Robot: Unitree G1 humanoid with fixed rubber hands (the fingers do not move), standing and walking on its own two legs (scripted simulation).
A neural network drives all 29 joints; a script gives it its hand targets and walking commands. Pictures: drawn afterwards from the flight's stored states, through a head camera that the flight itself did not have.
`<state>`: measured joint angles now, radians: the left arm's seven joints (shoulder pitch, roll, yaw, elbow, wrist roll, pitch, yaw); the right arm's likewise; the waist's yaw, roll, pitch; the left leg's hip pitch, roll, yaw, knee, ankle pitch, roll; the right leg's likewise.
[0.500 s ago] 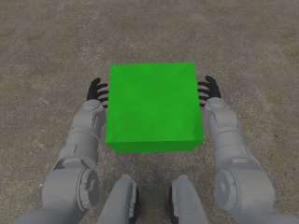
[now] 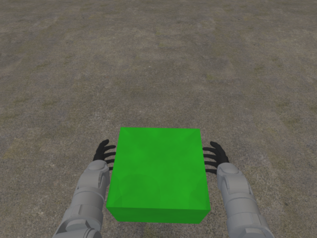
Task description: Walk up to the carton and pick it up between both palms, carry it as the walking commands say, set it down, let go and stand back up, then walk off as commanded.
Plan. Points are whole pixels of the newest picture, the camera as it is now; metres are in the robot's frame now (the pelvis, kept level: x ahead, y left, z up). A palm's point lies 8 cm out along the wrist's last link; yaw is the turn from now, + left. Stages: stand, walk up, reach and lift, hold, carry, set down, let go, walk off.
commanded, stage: reach and lift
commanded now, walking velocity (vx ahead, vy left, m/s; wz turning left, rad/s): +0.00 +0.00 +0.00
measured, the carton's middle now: (159, 174) +0.35 +0.02 -0.10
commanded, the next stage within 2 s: hold in 1.96 s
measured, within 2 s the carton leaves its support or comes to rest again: neither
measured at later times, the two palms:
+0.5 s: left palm (92, 159) +0.31 +0.18 +0.06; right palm (231, 159) +0.32 -0.15 +0.06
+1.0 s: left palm (99, 158) +0.31 +0.17 +0.06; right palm (240, 166) +0.30 -0.17 +0.06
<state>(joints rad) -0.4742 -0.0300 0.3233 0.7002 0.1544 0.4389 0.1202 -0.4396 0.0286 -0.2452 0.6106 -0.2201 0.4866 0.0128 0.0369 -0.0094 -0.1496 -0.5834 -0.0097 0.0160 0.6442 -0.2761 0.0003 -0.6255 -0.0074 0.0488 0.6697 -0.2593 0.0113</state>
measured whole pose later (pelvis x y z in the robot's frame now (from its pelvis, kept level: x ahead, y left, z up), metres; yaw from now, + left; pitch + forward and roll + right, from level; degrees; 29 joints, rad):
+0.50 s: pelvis +0.00 +0.00 +0.02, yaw +0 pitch +0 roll +1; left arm -0.45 -0.04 0.33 0.63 0.15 0.63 0.13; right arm -0.44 0.05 -0.25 0.57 -0.24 0.66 0.01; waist 0.04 -0.01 -0.13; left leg -0.26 -0.01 0.02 0.50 -0.24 0.00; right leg -0.31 -0.01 0.05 0.54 -0.23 0.01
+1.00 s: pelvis +0.01 +0.00 +0.02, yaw -1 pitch -2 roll +1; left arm -0.41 -0.05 0.29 0.60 0.16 0.66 0.13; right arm -0.37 0.06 -0.24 0.49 -0.25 0.71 0.01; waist 0.00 -0.01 -0.11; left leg -0.17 -0.01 0.02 0.40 -0.20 0.00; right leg -0.22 -0.01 0.05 0.44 -0.19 0.01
